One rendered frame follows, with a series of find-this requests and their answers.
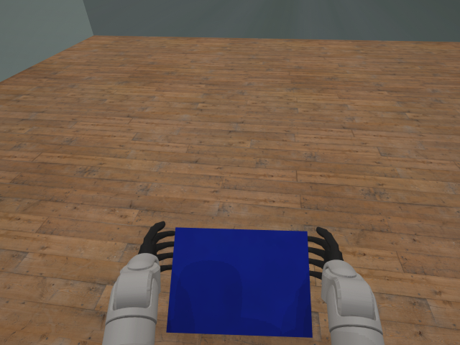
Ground carton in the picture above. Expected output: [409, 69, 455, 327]
[166, 227, 313, 338]

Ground robot left forearm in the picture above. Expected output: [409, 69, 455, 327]
[102, 253, 161, 345]

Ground robot right hand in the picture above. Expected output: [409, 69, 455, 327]
[308, 227, 344, 280]

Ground robot left hand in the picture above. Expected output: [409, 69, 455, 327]
[138, 221, 175, 272]

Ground robot right forearm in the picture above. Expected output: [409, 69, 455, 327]
[321, 259, 385, 345]

